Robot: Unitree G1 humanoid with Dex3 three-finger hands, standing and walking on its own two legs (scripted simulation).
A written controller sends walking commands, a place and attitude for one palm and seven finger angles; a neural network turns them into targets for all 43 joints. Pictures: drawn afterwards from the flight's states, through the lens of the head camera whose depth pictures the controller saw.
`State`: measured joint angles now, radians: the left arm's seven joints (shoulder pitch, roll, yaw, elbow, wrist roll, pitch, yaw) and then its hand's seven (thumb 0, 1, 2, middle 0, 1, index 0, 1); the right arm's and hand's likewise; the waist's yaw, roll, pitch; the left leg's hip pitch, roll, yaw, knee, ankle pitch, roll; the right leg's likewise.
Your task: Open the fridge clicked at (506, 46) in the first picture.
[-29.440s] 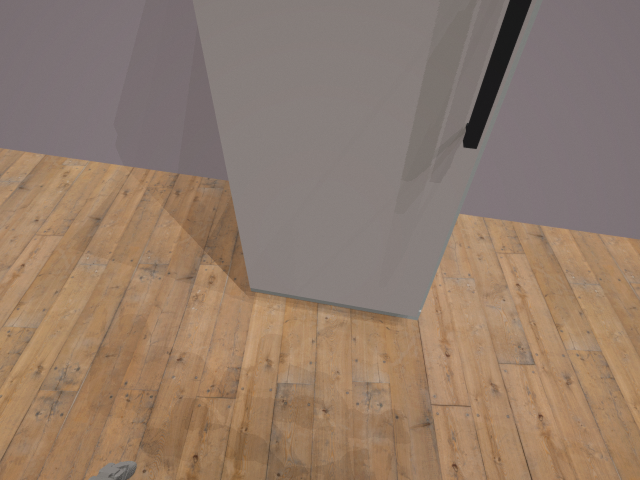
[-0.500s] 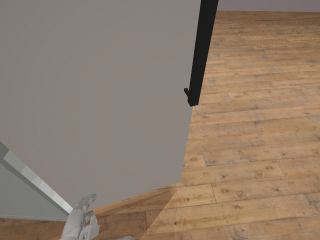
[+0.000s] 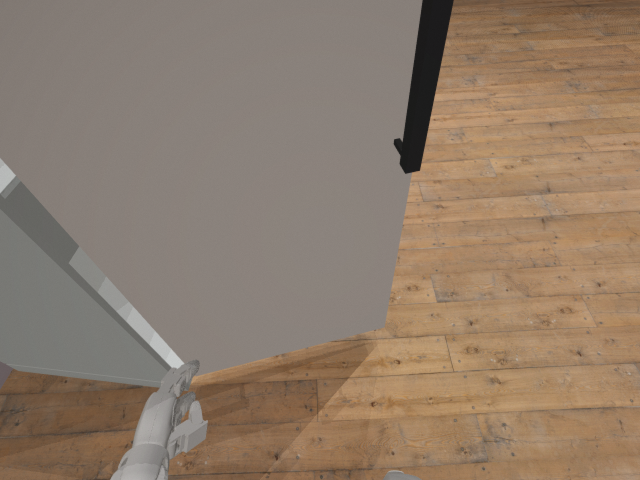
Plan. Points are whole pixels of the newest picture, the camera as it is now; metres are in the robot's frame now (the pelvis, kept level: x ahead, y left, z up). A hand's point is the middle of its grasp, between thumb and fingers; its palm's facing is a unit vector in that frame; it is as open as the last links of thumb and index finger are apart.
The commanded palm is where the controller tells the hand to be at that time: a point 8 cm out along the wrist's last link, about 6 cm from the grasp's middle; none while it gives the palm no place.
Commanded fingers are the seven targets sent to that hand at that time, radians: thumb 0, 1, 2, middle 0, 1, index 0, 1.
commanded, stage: step back with the hand held close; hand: right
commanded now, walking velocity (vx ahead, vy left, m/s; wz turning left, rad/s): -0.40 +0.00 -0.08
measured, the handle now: (422, 36) +0.58 -0.12 +0.24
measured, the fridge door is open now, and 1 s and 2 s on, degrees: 69 69 69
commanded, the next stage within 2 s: stop stepping back and stand still in 0.06 s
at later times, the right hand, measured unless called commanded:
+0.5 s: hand out of the picture +0.02 -0.30 +0.17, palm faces +0.53 +0.78 -0.33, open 7.4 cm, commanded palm -0.02 -0.32 +0.18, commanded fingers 0.00 -0.90 -0.90 0.20 0.30 0.20 0.30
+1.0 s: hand out of the picture -0.02 -0.33 +0.16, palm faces +0.56 +0.72 -0.41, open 7.4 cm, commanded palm -0.08 -0.34 +0.18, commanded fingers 0.00 -0.90 -0.90 0.20 0.30 0.20 0.30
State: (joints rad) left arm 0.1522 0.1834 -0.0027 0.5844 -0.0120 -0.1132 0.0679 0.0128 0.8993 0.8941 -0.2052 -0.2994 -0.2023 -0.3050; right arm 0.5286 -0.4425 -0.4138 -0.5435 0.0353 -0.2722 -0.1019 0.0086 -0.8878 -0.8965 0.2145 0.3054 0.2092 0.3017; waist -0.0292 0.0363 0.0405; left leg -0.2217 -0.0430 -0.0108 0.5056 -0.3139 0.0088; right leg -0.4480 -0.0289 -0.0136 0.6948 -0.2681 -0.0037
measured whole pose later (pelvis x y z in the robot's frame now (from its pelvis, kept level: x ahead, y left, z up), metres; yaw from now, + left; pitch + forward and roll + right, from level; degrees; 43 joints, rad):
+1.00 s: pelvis -0.19 -0.03 -0.01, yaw -5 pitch -1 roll +2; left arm 0.27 0.21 0.00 0.71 0.02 -0.10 0.06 0.01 0.90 0.89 -0.21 -0.30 -0.20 -0.31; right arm 0.44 -0.38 -0.41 -0.38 0.01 -0.21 -0.14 0.01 -0.89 -0.90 0.21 0.30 0.21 0.30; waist -0.04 -0.01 -0.01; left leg -0.28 0.01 0.06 0.58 -0.26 0.01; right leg -0.43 -0.04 -0.01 0.98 -0.45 -0.02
